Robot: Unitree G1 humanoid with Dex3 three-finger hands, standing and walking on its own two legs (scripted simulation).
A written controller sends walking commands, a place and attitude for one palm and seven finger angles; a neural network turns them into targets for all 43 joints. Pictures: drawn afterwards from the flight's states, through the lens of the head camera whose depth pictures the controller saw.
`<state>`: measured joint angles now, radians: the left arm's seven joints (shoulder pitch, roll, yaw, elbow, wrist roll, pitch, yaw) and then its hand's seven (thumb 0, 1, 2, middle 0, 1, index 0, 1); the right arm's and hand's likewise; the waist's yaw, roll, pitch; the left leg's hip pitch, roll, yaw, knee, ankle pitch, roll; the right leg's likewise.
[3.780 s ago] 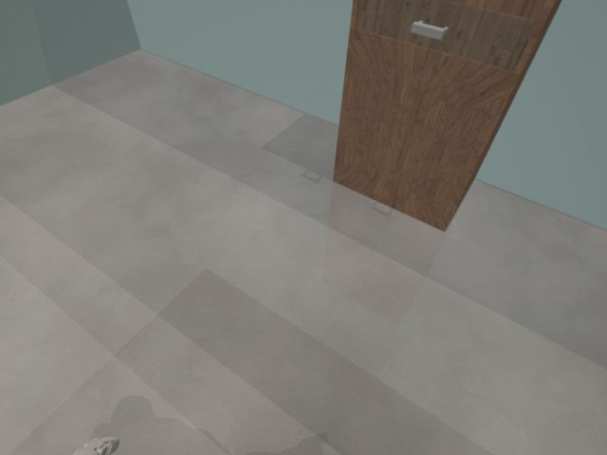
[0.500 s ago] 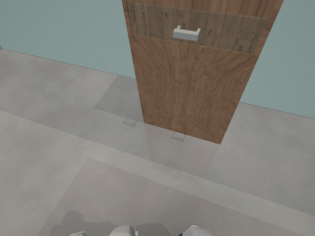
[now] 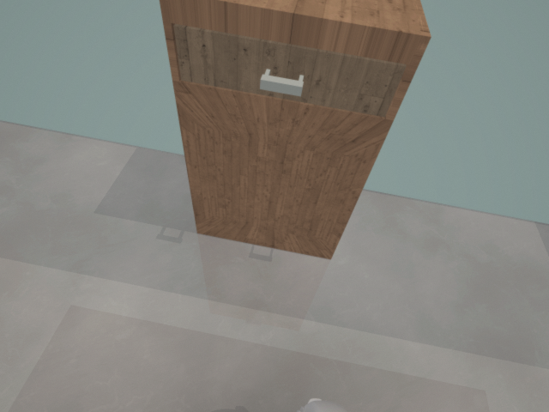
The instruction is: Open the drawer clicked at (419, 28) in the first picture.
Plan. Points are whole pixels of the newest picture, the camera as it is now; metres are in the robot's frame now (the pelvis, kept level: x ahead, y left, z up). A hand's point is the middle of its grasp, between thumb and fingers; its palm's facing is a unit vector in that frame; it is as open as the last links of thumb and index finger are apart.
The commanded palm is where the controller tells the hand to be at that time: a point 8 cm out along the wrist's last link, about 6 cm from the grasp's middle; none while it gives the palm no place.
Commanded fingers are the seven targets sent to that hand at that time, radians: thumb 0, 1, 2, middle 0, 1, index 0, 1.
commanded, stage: take the last steps up to it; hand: left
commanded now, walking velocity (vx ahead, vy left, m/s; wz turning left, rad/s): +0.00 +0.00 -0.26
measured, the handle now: (283, 80) +0.82 +0.04 +0.04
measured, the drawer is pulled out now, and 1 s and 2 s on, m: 0.00 0.00 0.00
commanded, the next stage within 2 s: come to a stop and stand still in 0.92 s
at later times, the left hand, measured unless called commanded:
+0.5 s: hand out of the picture +0.13 +0.13 -0.16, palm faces -0.06 -0.97 -0.23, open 7.2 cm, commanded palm none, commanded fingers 0.00 0.90 0.90 -0.20 -0.30 -0.20 -0.30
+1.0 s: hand (203, 351) +0.24 +0.13 -0.18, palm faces -0.06 -0.98 -0.16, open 7.4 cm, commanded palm none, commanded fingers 0.00 0.90 0.90 -0.20 -0.30 -0.20 -0.30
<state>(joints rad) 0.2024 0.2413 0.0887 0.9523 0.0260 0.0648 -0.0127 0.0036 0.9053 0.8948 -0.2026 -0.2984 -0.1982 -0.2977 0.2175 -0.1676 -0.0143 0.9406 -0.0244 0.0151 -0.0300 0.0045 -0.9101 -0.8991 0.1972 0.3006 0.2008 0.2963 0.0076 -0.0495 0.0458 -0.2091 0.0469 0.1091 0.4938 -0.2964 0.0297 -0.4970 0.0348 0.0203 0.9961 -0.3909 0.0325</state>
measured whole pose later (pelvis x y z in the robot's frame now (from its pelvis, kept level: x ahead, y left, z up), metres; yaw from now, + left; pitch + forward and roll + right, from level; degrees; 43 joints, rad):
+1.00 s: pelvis +0.20 -0.04 +0.00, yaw -7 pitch -2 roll +1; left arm 0.27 0.16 0.05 1.07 0.03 0.00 0.00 0.00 0.91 0.90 -0.20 -0.30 -0.19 -0.30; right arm 0.25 -0.16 -0.04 1.06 -0.02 -0.04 -0.02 -0.01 -0.95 -0.90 0.20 0.30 0.20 0.30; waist 0.00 -0.02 0.05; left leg -0.21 0.04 0.18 0.44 -0.20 0.03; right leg -0.46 -0.11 -0.08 0.95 -0.33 0.02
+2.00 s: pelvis +0.17 -0.05 +0.00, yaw -5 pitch -2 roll +1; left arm 0.30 0.13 0.00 1.15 0.01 0.01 0.03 0.00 0.91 0.90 -0.20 -0.30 -0.20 -0.30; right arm 0.24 -0.16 -0.01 1.11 -0.01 0.01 -0.02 0.01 -0.93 -0.90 0.20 0.30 0.20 0.30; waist 0.00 0.02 0.04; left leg -0.19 0.02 0.07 0.41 -0.18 0.00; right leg -0.17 -0.01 -0.04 0.44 -0.24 -0.01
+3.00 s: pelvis +0.15 -0.02 +0.00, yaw -3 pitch -2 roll -1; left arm 0.37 0.18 0.00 1.04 0.03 0.01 0.02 0.00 0.91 0.90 -0.20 -0.30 -0.20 -0.30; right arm 0.28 -0.17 0.00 1.03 -0.02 0.00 -0.01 0.01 -0.91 -0.90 0.20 0.30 0.20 0.30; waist 0.00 -0.03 -0.01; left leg -0.27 -0.01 0.05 0.50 -0.20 0.04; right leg -0.22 -0.04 -0.06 0.49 -0.26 0.01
